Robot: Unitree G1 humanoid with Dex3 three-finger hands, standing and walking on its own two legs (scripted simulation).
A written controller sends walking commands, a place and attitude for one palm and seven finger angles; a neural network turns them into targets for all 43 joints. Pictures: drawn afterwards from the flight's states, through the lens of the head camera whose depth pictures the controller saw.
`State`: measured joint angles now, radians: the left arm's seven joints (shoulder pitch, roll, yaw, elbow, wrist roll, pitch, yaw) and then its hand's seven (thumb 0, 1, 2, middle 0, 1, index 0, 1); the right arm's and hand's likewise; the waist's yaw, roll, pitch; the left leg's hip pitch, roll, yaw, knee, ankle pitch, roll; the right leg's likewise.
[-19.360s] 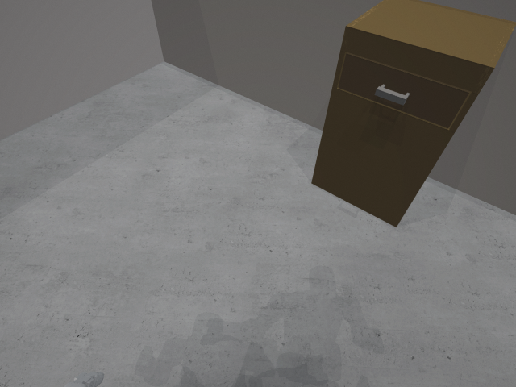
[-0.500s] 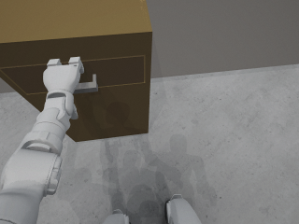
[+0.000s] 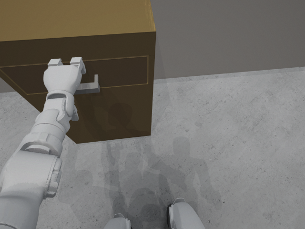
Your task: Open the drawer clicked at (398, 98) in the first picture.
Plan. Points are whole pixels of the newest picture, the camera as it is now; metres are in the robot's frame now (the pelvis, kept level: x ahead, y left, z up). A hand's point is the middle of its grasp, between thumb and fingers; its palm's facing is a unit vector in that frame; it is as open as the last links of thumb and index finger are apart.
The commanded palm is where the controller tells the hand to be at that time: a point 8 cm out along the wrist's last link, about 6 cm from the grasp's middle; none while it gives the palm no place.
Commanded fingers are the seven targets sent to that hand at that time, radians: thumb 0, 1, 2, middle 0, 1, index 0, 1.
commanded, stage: lower the fingers behind the handle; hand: left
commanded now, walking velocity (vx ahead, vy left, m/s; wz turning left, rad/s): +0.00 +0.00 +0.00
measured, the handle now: (82, 83) +0.56 +0.19 -0.06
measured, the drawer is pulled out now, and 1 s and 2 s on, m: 0.00 0.00 0.00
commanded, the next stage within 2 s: lift the fingers back up to retry in 1.68 s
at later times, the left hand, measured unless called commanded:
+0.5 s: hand (72, 95) +0.50 +0.20 -0.03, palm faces -0.05 +0.01 -1.00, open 13.8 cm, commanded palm +0.48 +0.20 +0.02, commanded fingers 0.00 -0.50 0.30 -0.30 -1.20 -0.30 -1.20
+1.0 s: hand (76, 96) +0.51 +0.20 -0.05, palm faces -0.04 +0.03 -1.00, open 13.8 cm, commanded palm +0.49 +0.20 -0.01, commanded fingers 0.00 -0.50 0.30 -0.30 -1.20 -0.30 -1.20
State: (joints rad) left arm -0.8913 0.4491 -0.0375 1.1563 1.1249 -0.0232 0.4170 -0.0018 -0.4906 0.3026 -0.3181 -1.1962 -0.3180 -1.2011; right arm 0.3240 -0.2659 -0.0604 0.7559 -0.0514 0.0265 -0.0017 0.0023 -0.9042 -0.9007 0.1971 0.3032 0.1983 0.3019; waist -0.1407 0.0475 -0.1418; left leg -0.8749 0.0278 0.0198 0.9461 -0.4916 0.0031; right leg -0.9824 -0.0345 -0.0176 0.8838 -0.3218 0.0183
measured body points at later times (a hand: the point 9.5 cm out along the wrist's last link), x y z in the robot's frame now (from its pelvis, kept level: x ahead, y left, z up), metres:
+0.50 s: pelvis -0.01 +0.00 -0.02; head +0.14 +0.00 +0.41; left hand +0.50 +0.20 +0.02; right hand -0.02 -0.27 -0.15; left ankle -0.04 +0.12 -0.68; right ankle +0.04 -0.13 -0.68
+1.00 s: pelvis -0.02 +0.00 -0.04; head +0.14 +0.00 +0.38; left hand +0.50 +0.19 +0.01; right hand -0.02 -0.27 -0.17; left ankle -0.04 +0.12 -0.68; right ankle +0.04 -0.13 -0.68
